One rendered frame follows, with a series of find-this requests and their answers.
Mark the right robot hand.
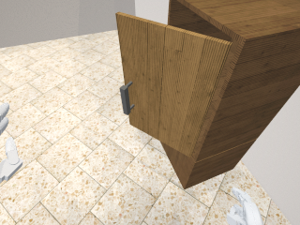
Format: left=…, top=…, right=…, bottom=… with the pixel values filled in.
left=227, top=187, right=264, bottom=225

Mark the handle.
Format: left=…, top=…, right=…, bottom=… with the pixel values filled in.
left=119, top=81, right=135, bottom=115

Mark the left robot hand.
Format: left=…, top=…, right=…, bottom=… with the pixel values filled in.
left=0, top=102, right=23, bottom=184

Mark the cupboard door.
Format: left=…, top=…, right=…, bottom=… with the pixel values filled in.
left=115, top=11, right=233, bottom=158

